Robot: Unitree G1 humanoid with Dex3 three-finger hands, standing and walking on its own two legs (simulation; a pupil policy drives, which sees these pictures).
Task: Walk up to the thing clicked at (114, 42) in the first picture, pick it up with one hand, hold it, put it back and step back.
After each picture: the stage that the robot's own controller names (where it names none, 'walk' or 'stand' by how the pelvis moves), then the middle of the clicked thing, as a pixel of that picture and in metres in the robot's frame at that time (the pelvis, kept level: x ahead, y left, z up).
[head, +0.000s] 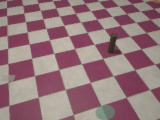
stand; (112, 43) +1.33 -0.36 -0.66
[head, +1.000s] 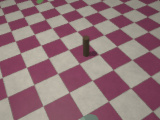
walk; (86, 46) +1.25 +0.02 -0.63
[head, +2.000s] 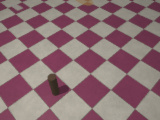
walk; (53, 85) +0.74 +0.26 -0.64
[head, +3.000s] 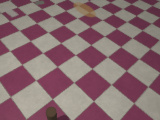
walk; (52, 118) +0.46 +0.17 -0.63
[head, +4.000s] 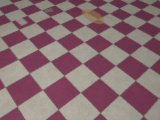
stand; out of the picture +0.40 +0.17 -0.65
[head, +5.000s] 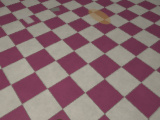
stand; out of the picture +0.40 +0.15 -0.65
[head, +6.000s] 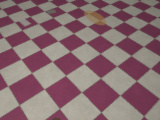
stand; out of the picture +0.42 +0.17 -0.66
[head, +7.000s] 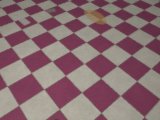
stand; out of the picture +0.41 +0.17 -0.66
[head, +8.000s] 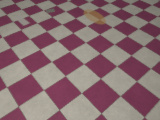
go down; out of the picture +0.40 +0.17 -0.66
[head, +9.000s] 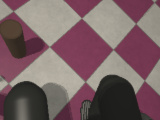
go down; (15, 42) +0.50 +0.20 -0.24
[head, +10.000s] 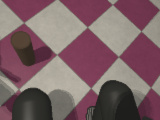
approach; (25, 51) +0.50 +0.19 -0.27
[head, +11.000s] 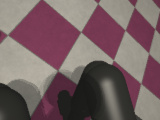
close in; out of the picture +0.49 +0.24 -0.17
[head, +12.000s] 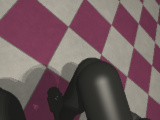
close; out of the picture +0.49 +0.25 -0.17
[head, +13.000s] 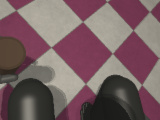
lift; (6, 62) +0.37 +0.22 -0.08
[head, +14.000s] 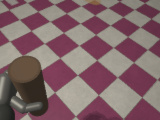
hold; (33, 91) +0.30 +0.15 +0.06
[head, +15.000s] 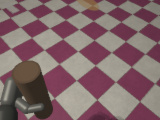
hold; (36, 94) +0.31 +0.15 +0.03
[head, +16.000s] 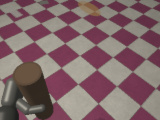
hold; (37, 95) +0.30 +0.15 +0.04
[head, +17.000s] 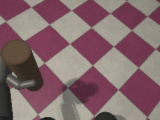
crouch; (27, 70) +0.39 +0.16 -0.02
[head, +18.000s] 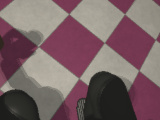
lower; out of the picture +0.51 +0.21 -0.05
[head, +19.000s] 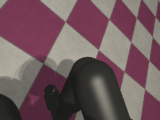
lower; out of the picture +0.48 +0.25 -0.18
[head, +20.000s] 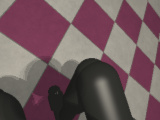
lower; out of the picture +0.47 +0.24 -0.17
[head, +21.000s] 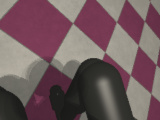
lower; out of the picture +0.46 +0.24 -0.17
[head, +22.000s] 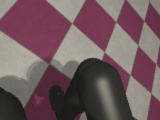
lower; out of the picture +0.46 +0.24 -0.17
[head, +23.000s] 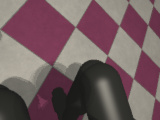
open; out of the picture +0.46 +0.22 -0.18
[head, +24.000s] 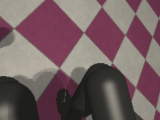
stand; out of the picture +0.46 +0.21 -0.19
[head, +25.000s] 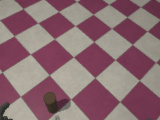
stand; (51, 103) +0.41 +0.14 -0.51
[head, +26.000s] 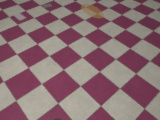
stand; out of the picture +0.40 +0.14 -0.60
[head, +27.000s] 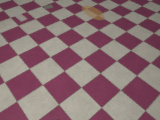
stand; out of the picture +0.39 +0.14 -0.60
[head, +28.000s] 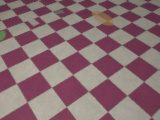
stand; out of the picture +0.40 +0.12 -0.65
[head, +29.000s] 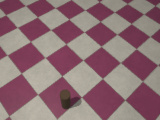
walk; (65, 100) +0.47 +0.08 -0.64
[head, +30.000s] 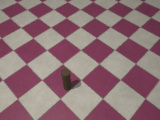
walk; (66, 80) +0.71 +0.14 -0.63
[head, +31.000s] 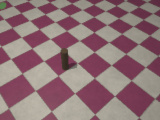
stand; (64, 59) +1.04 +0.15 -0.64
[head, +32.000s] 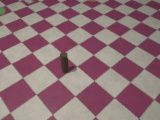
stand; (64, 63) +1.04 +0.16 -0.66
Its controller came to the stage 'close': yes
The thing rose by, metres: 0.69
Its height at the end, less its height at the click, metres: +0.00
